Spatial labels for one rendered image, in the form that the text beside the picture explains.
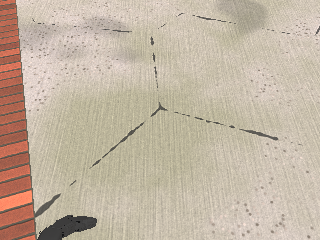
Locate left robot hand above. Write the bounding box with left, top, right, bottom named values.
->
left=37, top=215, right=97, bottom=240

